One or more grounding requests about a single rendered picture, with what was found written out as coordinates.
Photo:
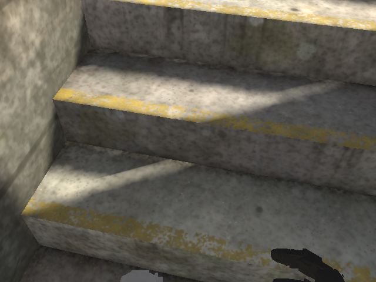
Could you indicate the robot right hand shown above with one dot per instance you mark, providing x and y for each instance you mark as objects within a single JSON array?
[{"x": 308, "y": 263}]

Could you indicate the left robot thigh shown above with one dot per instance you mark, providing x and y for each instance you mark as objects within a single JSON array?
[{"x": 141, "y": 276}]

